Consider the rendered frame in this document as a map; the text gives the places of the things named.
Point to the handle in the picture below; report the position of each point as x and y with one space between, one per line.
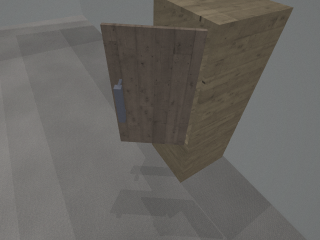
119 100

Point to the cupboard door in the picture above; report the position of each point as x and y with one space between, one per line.
159 67

